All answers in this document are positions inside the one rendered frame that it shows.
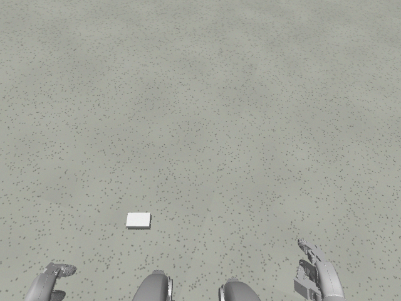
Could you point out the right robot hand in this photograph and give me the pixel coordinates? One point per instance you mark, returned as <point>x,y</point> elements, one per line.
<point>323,279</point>

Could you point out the left robot hand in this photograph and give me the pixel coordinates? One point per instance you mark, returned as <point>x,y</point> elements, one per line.
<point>42,287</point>

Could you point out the small box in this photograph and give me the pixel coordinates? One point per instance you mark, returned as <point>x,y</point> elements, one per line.
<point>138,220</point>

